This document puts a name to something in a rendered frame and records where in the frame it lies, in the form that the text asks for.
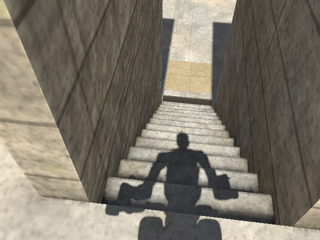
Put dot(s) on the stairs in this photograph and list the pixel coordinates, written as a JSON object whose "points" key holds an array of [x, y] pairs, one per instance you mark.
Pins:
{"points": [[185, 162]]}

